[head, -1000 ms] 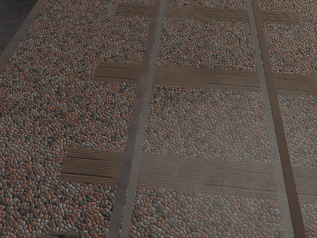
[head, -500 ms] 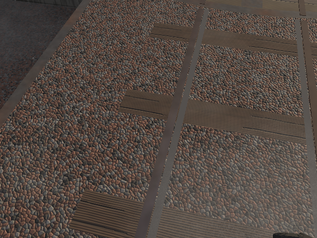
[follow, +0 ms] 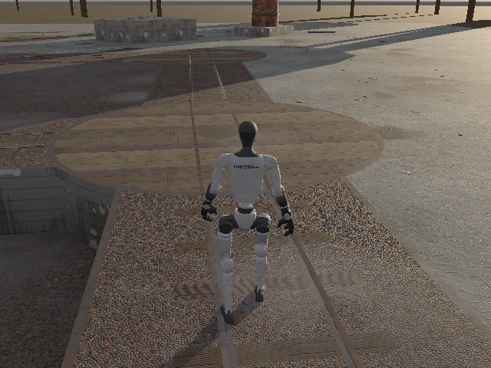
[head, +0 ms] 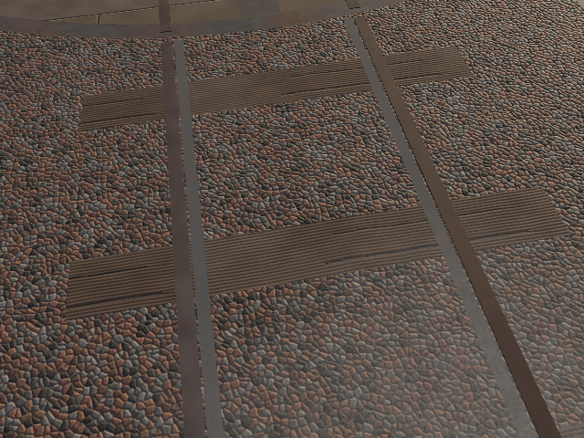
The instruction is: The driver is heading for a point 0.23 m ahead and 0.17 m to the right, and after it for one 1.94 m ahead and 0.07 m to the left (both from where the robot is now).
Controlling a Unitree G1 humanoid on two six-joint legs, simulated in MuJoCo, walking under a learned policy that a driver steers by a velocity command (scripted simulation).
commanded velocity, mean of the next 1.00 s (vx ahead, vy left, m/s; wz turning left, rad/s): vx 0.25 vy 0.00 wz -0.32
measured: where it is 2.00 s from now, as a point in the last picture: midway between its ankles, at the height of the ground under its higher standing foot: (343, 298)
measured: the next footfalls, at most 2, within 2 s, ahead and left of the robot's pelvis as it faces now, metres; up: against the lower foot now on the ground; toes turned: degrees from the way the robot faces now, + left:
right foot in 0.02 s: +0.16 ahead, -0.10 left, +0.00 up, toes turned -4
left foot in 0.48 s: +0.18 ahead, +0.13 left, +0.00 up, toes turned -22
